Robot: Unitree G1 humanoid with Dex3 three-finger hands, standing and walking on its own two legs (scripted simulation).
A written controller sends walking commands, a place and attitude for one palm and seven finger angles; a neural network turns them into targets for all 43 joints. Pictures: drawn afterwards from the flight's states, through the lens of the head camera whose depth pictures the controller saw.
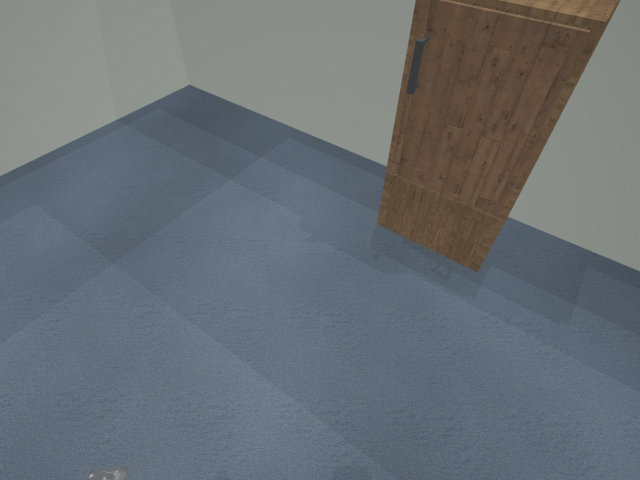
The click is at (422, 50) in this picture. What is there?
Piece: cupboard door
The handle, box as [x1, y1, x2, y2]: [406, 36, 429, 94]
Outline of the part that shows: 429,36 425,36 422,39 416,40 406,91 407,93 412,94 419,84 416,82 423,45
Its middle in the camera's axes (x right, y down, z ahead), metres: +0.29 -0.52 +1.15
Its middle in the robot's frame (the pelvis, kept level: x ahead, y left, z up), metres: +1.22 -0.23 -0.02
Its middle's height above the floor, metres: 0.75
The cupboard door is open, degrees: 0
